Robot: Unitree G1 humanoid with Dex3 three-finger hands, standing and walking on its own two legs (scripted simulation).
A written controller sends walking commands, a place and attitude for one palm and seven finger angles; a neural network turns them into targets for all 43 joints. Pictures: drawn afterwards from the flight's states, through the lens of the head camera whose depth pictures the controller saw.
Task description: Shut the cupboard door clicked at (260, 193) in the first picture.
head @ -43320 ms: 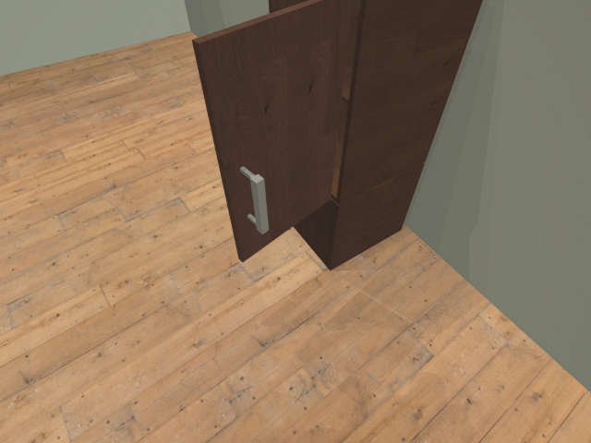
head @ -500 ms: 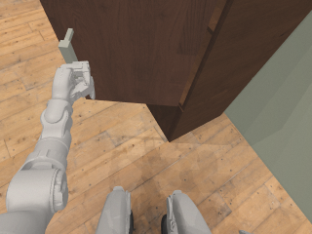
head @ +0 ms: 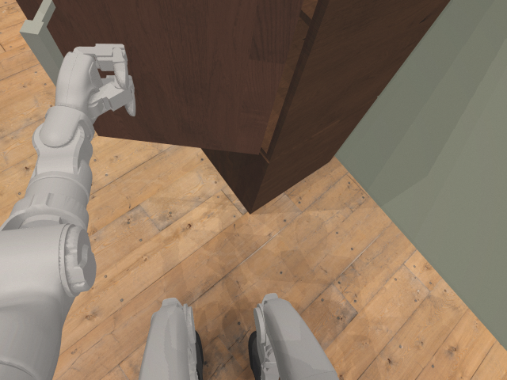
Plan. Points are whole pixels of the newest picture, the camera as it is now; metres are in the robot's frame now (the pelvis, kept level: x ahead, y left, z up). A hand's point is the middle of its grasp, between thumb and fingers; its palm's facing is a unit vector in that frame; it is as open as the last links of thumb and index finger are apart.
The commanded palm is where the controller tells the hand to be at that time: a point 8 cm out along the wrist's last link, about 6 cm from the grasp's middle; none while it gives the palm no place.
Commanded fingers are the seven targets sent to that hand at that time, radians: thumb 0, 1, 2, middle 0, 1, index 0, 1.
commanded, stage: push the door shut along its arc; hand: left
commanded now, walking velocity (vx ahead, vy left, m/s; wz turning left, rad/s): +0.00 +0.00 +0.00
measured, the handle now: (67, 67) +0.58 +0.22 +0.05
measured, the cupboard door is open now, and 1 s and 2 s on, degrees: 50 34 34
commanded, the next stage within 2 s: pull the fist back off the door in 0.60 s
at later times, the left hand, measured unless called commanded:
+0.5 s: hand (132, 70) +0.57 +0.13 +0.06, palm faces -0.30 -0.95 -0.04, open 3.0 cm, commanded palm +0.60 +0.13 +0.06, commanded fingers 0.00 0.90 0.90 -1.30 -1.50 -1.30 -1.50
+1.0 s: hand (153, 59) +0.61 +0.10 +0.04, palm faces +0.12 -0.99 -0.05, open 3.0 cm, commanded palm +0.58 +0.10 +0.06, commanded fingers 0.00 0.90 0.90 -1.30 -1.50 -1.30 -1.50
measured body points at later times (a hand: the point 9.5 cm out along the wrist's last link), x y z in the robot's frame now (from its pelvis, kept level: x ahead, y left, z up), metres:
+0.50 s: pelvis +0.00 +0.00 -0.02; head +0.19 +0.04 +0.39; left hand +0.58 +0.18 +0.07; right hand -0.01 -0.28 -0.11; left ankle +0.06 +0.10 -0.58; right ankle +0.03 -0.11 -0.58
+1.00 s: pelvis +0.00 +0.00 -0.02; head +0.21 +0.03 +0.38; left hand +0.60 +0.16 +0.04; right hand -0.06 -0.22 -0.11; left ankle +0.06 +0.10 -0.58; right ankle +0.03 -0.11 -0.58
